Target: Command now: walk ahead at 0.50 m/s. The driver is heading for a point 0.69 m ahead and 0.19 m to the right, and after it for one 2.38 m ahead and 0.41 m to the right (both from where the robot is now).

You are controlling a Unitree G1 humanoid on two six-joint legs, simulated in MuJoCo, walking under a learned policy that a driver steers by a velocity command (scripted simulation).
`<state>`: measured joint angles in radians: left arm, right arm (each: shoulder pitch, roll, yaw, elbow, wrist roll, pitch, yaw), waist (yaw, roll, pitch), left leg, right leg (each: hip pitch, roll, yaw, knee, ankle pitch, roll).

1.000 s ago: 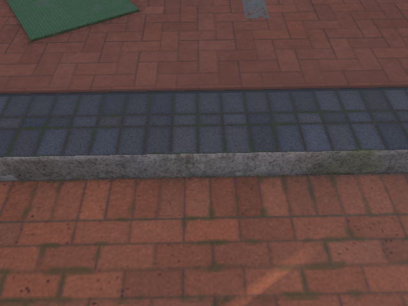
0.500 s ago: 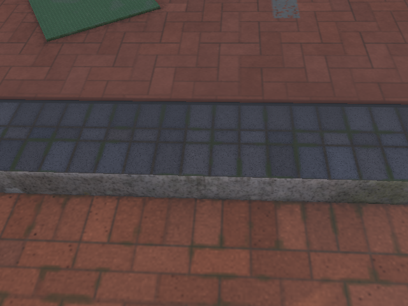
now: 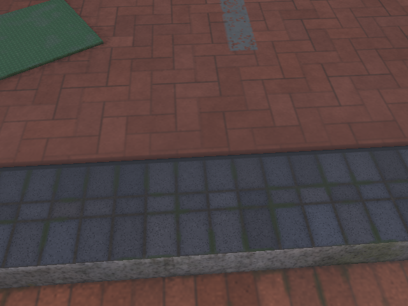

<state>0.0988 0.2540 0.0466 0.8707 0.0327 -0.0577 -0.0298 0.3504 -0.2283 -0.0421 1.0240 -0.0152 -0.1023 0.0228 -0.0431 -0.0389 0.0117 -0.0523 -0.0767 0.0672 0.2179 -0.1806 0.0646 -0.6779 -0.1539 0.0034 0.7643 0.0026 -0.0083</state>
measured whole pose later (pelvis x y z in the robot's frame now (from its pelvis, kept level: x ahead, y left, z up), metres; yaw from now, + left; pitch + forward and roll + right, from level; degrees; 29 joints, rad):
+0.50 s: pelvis +0.27 -0.04 +0.00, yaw +0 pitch +0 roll -1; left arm 0.41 0.19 0.04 1.02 0.02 -0.10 -0.01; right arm 0.12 -0.22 -0.03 0.95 -0.04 -0.05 0.03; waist 0.03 0.05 0.03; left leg -0.57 0.10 0.04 0.78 -0.13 0.02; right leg -0.04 0.06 -0.09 0.23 -0.20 -0.07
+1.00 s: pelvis +0.51 -0.04 +0.00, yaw -14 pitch +3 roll +0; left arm 0.01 0.10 0.00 0.65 0.03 0.03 0.03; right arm 0.56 -0.14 0.00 1.13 -0.04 -0.11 0.00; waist -0.01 -0.03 0.00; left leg -0.03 0.03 0.26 0.30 -0.32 0.01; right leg -1.25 -0.01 -0.02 1.97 -0.44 -0.13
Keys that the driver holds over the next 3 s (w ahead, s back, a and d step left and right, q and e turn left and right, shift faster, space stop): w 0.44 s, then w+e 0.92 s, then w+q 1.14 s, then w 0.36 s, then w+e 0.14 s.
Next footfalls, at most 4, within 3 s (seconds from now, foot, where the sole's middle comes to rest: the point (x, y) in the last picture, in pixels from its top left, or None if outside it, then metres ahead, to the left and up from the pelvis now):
0.16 right None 0.26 -0.13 -0.78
0.64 left None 0.47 0.07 -0.78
1.14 right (256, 213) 0.75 -0.18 -0.64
1.68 left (256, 127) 1.16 -0.24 -0.64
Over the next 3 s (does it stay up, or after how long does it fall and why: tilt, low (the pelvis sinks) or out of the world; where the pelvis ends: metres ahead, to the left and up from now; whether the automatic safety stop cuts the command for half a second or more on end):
stays up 1.65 -0.29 0.14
